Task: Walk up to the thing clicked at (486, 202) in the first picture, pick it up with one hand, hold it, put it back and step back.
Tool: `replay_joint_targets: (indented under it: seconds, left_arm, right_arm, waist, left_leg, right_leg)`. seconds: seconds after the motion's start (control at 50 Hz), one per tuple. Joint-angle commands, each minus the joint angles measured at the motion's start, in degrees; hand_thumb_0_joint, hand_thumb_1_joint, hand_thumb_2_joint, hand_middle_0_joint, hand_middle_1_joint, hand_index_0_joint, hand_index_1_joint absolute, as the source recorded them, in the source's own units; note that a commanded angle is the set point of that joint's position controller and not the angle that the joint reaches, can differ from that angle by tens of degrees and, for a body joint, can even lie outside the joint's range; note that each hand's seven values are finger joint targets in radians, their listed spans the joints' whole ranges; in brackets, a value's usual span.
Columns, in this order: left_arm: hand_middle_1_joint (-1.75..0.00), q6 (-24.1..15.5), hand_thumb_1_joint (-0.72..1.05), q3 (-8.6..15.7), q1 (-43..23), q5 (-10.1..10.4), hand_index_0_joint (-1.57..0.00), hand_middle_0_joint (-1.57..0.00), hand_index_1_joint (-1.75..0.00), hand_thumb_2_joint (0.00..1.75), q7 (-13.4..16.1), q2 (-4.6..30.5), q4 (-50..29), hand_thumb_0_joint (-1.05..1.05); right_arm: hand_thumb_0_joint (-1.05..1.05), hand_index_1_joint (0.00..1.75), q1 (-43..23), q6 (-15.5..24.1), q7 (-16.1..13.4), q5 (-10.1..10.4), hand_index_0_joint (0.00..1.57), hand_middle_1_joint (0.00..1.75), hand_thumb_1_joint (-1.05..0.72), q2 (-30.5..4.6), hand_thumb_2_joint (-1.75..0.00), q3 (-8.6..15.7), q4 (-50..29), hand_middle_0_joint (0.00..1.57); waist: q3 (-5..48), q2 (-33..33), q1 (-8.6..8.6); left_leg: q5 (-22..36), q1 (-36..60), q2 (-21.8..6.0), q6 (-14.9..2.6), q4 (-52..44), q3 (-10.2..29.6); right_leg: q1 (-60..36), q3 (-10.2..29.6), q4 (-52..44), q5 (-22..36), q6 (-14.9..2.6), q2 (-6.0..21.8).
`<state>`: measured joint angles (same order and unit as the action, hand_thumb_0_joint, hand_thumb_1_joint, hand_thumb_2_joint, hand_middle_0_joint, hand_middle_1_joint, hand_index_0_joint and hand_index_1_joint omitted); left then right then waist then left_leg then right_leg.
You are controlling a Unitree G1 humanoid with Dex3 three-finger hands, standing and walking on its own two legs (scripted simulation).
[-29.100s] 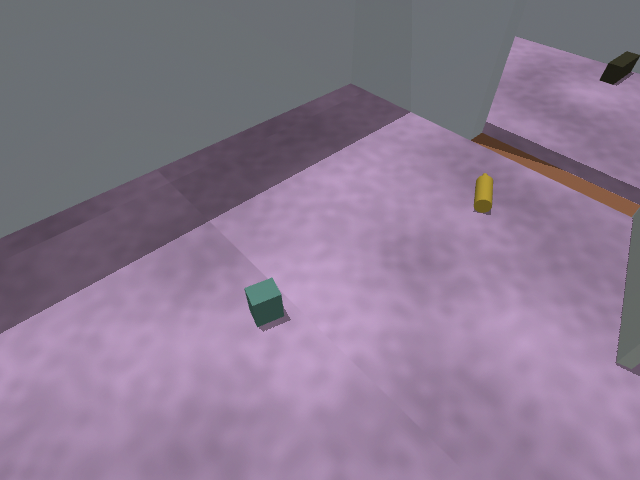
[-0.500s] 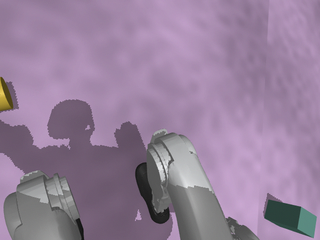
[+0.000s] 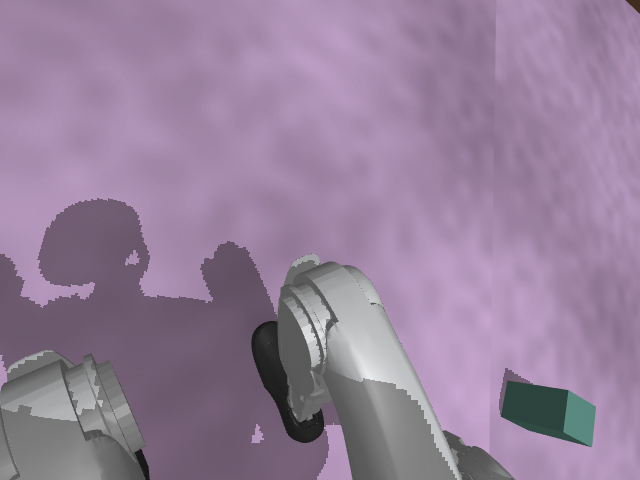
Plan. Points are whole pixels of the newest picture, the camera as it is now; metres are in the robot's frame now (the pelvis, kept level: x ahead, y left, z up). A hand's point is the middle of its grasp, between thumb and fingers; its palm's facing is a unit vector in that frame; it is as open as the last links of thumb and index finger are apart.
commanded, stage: rest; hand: left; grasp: from above
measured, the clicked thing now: out of the picture +0.48 +0.36 -0.26
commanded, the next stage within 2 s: open in 0.28 s
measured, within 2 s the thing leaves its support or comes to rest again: rests again in 0.52 s
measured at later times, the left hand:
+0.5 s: hand out of the picture +0.48 +0.31 -0.24, palm faces -0.45 -0.11 -0.88, open 10.4 cm
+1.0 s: hand out of the picture +0.48 +0.32 -0.24, palm faces -0.45 -0.12 -0.88, open 13.1 cm
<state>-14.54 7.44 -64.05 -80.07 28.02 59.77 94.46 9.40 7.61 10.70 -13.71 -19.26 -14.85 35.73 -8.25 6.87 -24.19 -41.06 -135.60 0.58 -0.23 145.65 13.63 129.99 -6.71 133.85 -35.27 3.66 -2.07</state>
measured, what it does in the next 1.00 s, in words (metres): stands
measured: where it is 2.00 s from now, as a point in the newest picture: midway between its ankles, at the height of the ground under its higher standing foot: (221, 451)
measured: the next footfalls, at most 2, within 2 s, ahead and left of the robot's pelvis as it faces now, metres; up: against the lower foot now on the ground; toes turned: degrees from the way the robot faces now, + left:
none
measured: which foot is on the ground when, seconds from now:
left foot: down 0.00-1.00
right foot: down 0.00-1.00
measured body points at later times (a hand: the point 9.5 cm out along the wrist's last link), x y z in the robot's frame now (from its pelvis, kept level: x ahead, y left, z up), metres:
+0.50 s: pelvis +0.00 +0.00 +0.00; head +0.28 +0.13 +0.32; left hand +0.50 +0.32 -0.19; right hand +0.03 -0.26 -0.04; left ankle +0.06 +0.12 -0.27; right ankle +0.13 -0.13 -0.27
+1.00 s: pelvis +0.00 +0.00 +0.00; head +0.28 +0.13 +0.33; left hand +0.50 +0.32 -0.19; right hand +0.03 -0.25 -0.04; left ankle +0.06 +0.12 -0.27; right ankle +0.13 -0.13 -0.27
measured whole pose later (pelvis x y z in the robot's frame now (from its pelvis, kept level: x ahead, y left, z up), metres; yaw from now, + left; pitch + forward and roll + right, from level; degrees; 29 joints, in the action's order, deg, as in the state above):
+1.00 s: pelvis +0.00 +0.00 +0.00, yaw -1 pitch +29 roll -16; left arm -15.2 5.7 -64.4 -77.5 28.6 62.3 95.3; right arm 8.5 9.0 11.3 -13.0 -19.9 -18.3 34.1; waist -9.9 7.5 -24.7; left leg -41.2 -135.0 0.2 0.1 145.4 15.0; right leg 129.3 -7.9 132.6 -34.5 4.1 -2.5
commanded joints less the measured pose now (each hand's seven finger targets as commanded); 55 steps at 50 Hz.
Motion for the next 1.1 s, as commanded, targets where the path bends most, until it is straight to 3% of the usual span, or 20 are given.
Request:
replay_joint_targets:
  seconds: [0.0,0.06,0.08,0.14,0.18,0.28,0.36,0.46,0.52,0.64,0.78,0.8,0.86,0.88,1.0,1.04,1.08]
  left_arm:
    - [-0.68,0.1,0.74,1.1,-17.0,1.3,-1.06,-1.05,-0.66,0.79,3.5,13.6,-7.7,0.0]
    - [-0.66,0.0,0.73,0.6,-16.9,1.2,-1.06,-1.05,-0.65,0.79,3.3,13.3,-7.0,0.0]
    - [-0.65,0.0,0.72,0.4,-16.6,1.5,-1.05,-1.04,-0.64,0.77,3.4,13.8,-7.0,0.0]
    - [-0.66,-0.3,0.7,0.4,-16.4,1.8,-1.04,-1.03,-0.66,0.78,4.0,14.1,-6.5,0.0]
    - [-0.67,-0.2,0.7,-0.6,-16.9,1.7,-1.03,-1.02,-0.66,0.77,3.9,13.3,-6.6,0.0]
    - [-0.64,-0.4,0.68,0.8,-17.0,2.1,-1.02,-1.02,-0.64,0.77,4.6,15.3,-6.0,0.0]
    - [-0.65,-0.3,0.67,-1.0,-16.2,1.9,-1.01,-1.01,-0.65,0.76,4.3,13.9,-5.6,0.0]
    - [-0.65,-0.2,0.27,-0.3,-16.1,2.3,-0.64,-0.64,-0.64,0.71,4.5,14.8,-5.3,0.0]
    - [-0.68,-0.3,0.03,0.0,-16.2,2.4,-0.52,-0.51,-0.68,0.73,4.4,15.4,-6.1,0.0]
    - [-0.75,-0.4,-0.21,-0.9,-15.9,3.0,-0.34,-0.35,-0.75,0.78,3.9,14.5,-5.6,0.0]
    - [-0.86,-0.2,-0.35,-0.8,-13.7,3.5,-0.23,-0.24,-0.86,0.89,2.8,14.4,-5.2,0.0]
    - [-0.87,-0.3,-0.35,-1.1,-13.9,3.7,-0.22,-0.23,-0.87,0.88,2.8,14.5,-5.3,0.0]
    - [-0.9,-0.5,-0.4,-1.4,-14.8,3.6,-0.18,-0.19,-0.91,0.92,2.6,14.7,-6.3,0.0]
    - [-0.91,-0.6,-0.42,-1.5,-15.0,3.8,-0.17,-0.17,-0.92,0.94,2.8,15.1,-6.7,0.0]
    - [-0.98,-1.1,-0.48,-1.0,-15.1,3.4,-0.11,-0.12,-0.99,1.02,3.4,14.9,-7.1,0.0]
    - [-0.99,-1.0,-0.49,-1.3,-15.0,3.2,-0.1,-0.11,-1.0,1.02,3.2,14.5,-6.3,0.0]
    - [-1.02,-0.9,-0.51,-1.1,-15.1,3.1,-0.08,-0.09,-1.03,1.06,3.5,14.8,-6.7,0.0]
  right_arm:
    - [0.0,0.3,11.3,0.1,-0.4,-0.1,0.2,0.3,-0.9,-19.1,-0.9,5.2,1.3,0.2]
    - [0.0,0.3,11.4,0.5,0.0,-0.2,0.2,0.3,-0.9,-19.6,-0.9,4.8,0.6,0.2]
    - [0.0,0.3,10.9,0.6,-0.2,0.1,0.2,0.3,-0.9,-19.5,-0.9,4.9,0.6,0.2]
    - [0.0,0.3,10.7,0.7,-0.2,0.1,0.2,0.3,-0.9,-19.2,-0.9,4.4,0.8,0.2]
    - [0.0,0.3,10.4,1.2,0.0,0.0,0.2,0.3,-0.9,-19.4,-0.9,4.4,0.3,0.2]
    - [0.0,0.3,10.3,1.5,0.0,0.2,0.2,0.3,-0.9,-19.8,-0.9,3.5,0.2,0.2]
    - [0.0,0.3,10.3,1.9,0.2,0.2,0.2,0.3,-0.9,-19.8,-0.9,3.7,-0.3,0.2]
    - [0.0,0.3,10.3,2.0,0.2,0.4,0.2,0.3,-0.89,-20.2,-0.9,3.2,-0.3,0.2]
    - [0.0,0.3,10.6,2.0,0.3,0.3,0.2,0.3,-0.89,-20.1,-0.9,3.2,-0.3,0.2]
    - [0.0,0.3,10.5,2.0,0.4,0.4,0.2,0.3,-0.89,-20.2,-0.9,3.2,-0.4,0.2]
    - [0.0,0.3,10.8,1.7,0.3,0.6,0.2,0.3,-0.9,-19.9,-0.9,2.8,0.1,0.2]
    - [0.0,0.3,10.3,1.6,0.2,0.8,0.2,0.3,-0.9,-19.8,-0.9,2.8,-0.2,0.2]
    - [0.0,0.3,10.4,1.4,0.0,0.8,0.2,0.3,-0.9,-20.1,-0.9,2.8,-0.6,0.2]
    - [0.0,0.3,10.1,1.3,-0.1,0.7,0.2,0.3,-0.9,-20.0,-0.9,3.1,-0.4,0.2]
    - [0.0,0.3,10.3,1.0,-0.2,0.5,0.2,0.3,-0.89,-19.8,-0.9,2.6,-0.1,0.2]
    - [0.0,0.3,10.2,1.2,0.0,0.6,0.2,0.3,-0.9,-20.2,-0.9,2.7,-0.3,0.2]
    - [0.0,0.3,10.3,1.1,-0.1,0.6,0.2,0.3,-0.89,-20.1,-0.9,2.8,-0.1,0.2]
  waist:
    - [37.2,-34.1,-2.37]
    - [35.9,-33.5,-3.56]
    - [36.6,-33.6,-2.5]
    - [36.6,-33.9,-2.43]
    - [35.9,-33.9,-3.27]
    - [35.3,-33.0,-3.28]
    - [34.7,-33.2,-3.85]
    - [34.9,-32.6,-3.68]
    - [35.2,-33.4,-3.41]
    - [33.7,-32.3,-3.95]
    - [34.2,-32.8,-3.49]
    - [35.0,-32.2,-2.97]
    - [34.2,-32.3,-3.57]
    - [35.5,-32.5,-2.83]
    - [35.8,-33.6,-3.2]
    - [33.1,-33.7,-3.81]
    - [33.9,-33.4,-3.37]
  left_leg:
    - [15.5,31.9,-1.6,0.33,-15.6,-6.0]
    - [15.6,32.2,-1.7,0.44,-15.3,-5.6]
    - [14.6,32.0,-1.7,0.24,-15.8,-5.7]
    - [13.2,31.5,-1.8,0.27,-16.5,-5.4]
    - [13.1,31.2,-1.9,0.12,-15.7,-5.7]
    - [14.9,30.8,-2.0,0.38,-15.3,-5.0]
    - [13.3,31.0,-2.1,0.04,-15.6,-5.4]
    - [15.0,30.8,-2.1,0.41,-15.4,-4.7]
    - [14.9,31.3,-2.2,0.45,-15.8,-4.8]
    - [12.6,29.9,-2.2,0.1,-15.8,-5.0]
    - [15.3,30.6,-2.4,0.48,-16.0,-4.9]
    - [14.6,30.5,-2.3,0.41,-15.9,-4.7]
    - [14.1,30.1,-2.2,0.29,-15.7,-4.9]
    - [13.2,29.4,-2.1,0.0,-16.1,-5.4]
    - [15.5,32.3,-2.5,0.72,-16.4,-4.2]
    - [14.4,30.7,-2.3,0.6,-15.7,-4.7]
    - [13.8,30.9,-2.4,0.62,-16.6,-4.4]
  right_leg:
    - [-19.4,-8.2,-9.5,14.2,-5.18,-1.7]
    - [-18.6,-8.5,-9.0,14.0,-5.1,-1.6]
    - [-19.2,-8.3,-9.4,13.3,-5.11,-2.0]
    - [-19.7,-8.5,-9.3,12.7,-4.98,-2.0]
    - [-19.5,-8.4,-9.4,12.9,-4.87,-2.1]
    - [-19.7,-8.9,-9.3,13.7,-5.08,-2.0]
    - [-20.1,-8.5,-9.5,13.2,-4.6,-2.2]
    - [-20.3,-8.9,-9.6,14.1,-4.92,-2.0]
    - [-20.6,-9.0,-9.6,14.0,-4.85,-2.0]
    - [-20.4,-8.8,-10.3,12.6,-4.63,-2.1]
    - [-21.1,-8.7,-10.4,14.2,-4.81,-1.9]
    - [-21.6,-8.8,-10.5,13.6,-4.87,-2.1]
    - [-21.0,-8.7,-10.4,13.5,-4.83,-1.9]
    - [-23.1,-8.5,-11.0,13.0,-4.71,-2.4]
    - [-21.2,-9.1,-10.2,14.3,-4.87,-2.1]
    - [-19.7,-8.8,-10.2,13.5,-4.93,-1.7]
    - [-20.1,-9.0,-10.4,12.9,-4.96,-1.9]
